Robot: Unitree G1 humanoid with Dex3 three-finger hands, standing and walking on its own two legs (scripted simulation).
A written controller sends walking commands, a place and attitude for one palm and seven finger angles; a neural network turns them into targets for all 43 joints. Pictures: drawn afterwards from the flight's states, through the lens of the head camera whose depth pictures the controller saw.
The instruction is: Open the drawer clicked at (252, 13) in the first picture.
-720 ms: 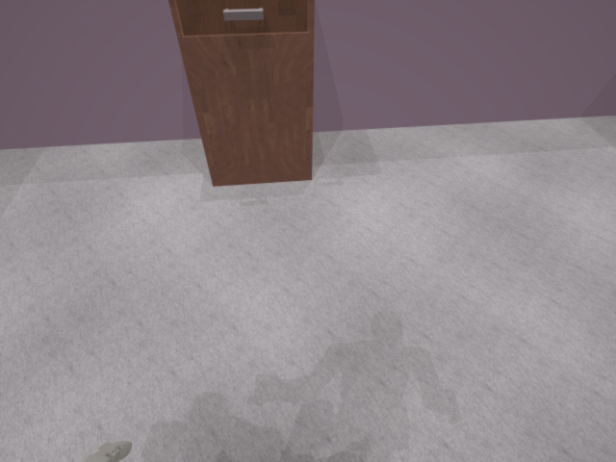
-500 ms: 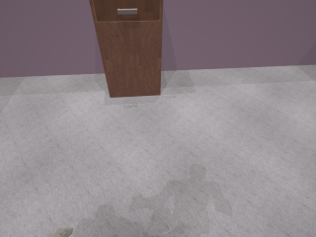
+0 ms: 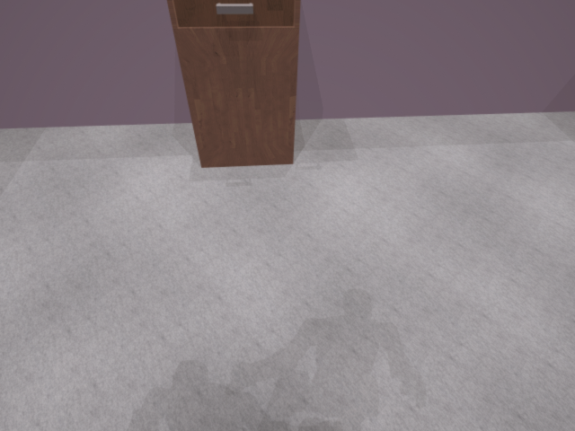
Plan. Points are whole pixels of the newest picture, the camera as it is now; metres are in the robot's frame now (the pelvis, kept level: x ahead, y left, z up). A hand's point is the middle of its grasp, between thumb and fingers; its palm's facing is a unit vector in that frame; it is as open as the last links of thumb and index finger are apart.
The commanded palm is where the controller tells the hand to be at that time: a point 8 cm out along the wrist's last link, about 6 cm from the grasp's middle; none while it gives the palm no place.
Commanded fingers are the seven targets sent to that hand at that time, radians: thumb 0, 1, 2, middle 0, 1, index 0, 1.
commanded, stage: stand and wait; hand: left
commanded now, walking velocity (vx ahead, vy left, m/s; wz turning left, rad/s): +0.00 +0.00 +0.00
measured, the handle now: (235, 7) +1.52 +0.29 +0.03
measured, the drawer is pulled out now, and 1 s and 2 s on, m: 0.00 0.00 0.00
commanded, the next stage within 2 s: look at it before walking up in 0.10 s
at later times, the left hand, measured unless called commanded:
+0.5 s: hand out of the picture +0.08 +0.25 -0.16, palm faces -0.03 -0.94 -0.33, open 7.4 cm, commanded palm none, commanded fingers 0.00 0.90 0.90 -0.20 -0.30 -0.20 -0.30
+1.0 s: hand out of the picture +0.07 +0.23 -0.17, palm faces -0.02 -0.96 -0.28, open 7.4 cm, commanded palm none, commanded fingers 0.00 0.90 0.90 -0.20 -0.30 -0.20 -0.30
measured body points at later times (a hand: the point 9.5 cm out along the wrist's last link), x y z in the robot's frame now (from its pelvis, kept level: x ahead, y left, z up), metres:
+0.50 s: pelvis +0.01 +0.00 +0.00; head +0.01 +0.01 +0.45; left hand +0.08 +0.30 -0.13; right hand +0.09 -0.29 -0.13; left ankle +0.01 +0.13 -0.74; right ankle +0.01 -0.11 -0.74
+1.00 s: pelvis +0.03 +0.00 +0.00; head +0.01 +0.00 +0.45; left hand +0.07 +0.28 -0.15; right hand +0.08 -0.27 -0.14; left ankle +0.01 +0.13 -0.74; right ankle +0.01 -0.11 -0.74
